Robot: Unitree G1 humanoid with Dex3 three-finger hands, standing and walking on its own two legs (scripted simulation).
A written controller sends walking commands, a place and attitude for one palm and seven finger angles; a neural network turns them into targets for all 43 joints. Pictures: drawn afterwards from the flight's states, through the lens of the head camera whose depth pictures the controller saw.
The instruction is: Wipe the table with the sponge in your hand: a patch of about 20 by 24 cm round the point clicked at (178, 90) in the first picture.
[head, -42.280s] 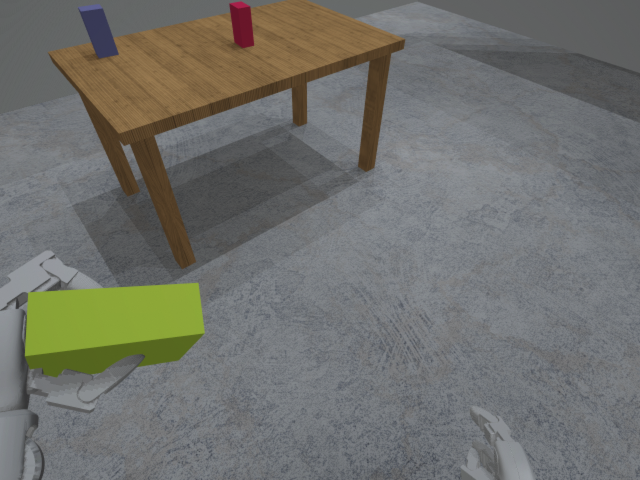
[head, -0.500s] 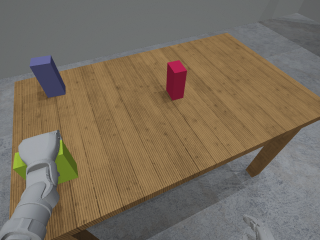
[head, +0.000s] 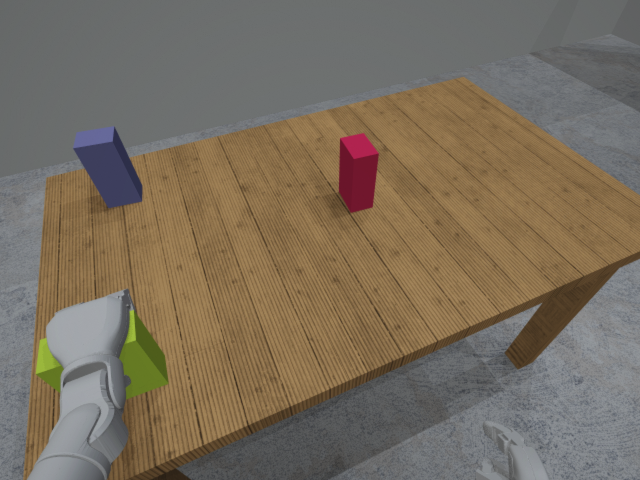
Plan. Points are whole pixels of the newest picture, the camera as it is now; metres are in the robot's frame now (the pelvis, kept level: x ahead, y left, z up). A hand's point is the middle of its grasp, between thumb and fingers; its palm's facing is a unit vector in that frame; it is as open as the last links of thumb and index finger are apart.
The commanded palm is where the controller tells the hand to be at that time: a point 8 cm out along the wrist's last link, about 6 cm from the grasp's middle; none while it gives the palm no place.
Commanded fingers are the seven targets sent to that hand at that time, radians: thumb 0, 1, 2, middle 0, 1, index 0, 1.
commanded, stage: wipe back along the first lane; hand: left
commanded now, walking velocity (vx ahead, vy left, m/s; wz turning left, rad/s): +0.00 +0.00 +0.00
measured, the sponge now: (116, 370) +0.26 +0.33 -0.05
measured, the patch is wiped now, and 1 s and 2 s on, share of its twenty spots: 0.90 0.90 0.90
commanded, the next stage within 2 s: lift the sponge slowly off the table in 1.40 s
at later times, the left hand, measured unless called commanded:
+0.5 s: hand (113, 386) +0.22 +0.29 +0.00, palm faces -0.04 -0.03 -1.00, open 9.2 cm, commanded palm +0.18 +0.26 +0.03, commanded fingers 0.00 0.10 1.30 -1.20 -1.60 -1.20 -1.60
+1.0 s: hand (115, 389) +0.22 +0.29 +0.00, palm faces -0.05 -0.03 -1.00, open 9.2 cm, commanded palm +0.17 +0.26 +0.02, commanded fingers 0.00 0.10 1.30 -1.20 -1.60 -1.20 -1.60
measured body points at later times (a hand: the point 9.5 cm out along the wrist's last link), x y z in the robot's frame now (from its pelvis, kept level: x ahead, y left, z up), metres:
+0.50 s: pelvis +0.00 +0.00 +0.00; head +0.00 -0.02 +0.45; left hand +0.22 +0.29 +0.05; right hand +0.22 -0.22 -0.08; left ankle -0.03 +0.10 -0.72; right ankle -0.03 -0.13 -0.72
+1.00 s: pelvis -0.01 -0.01 +0.00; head -0.01 -0.03 +0.45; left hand +0.22 +0.28 +0.05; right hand +0.20 -0.24 -0.09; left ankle -0.03 +0.10 -0.72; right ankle -0.03 -0.13 -0.72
